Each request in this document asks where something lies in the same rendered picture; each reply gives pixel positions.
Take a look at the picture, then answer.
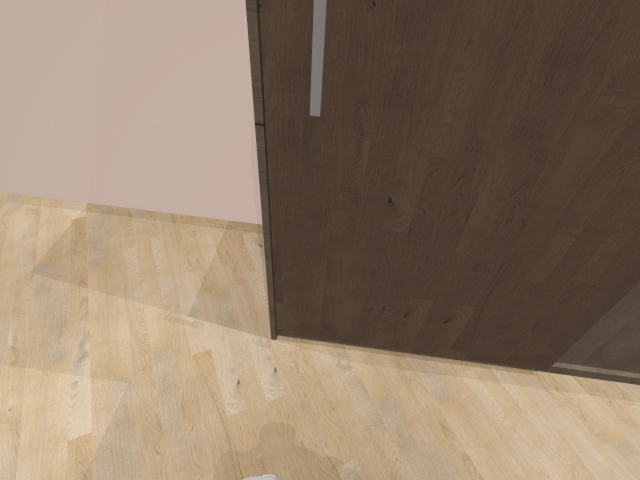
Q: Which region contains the wardrobe door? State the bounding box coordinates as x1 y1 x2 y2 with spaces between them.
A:
259 0 640 370
556 281 640 373

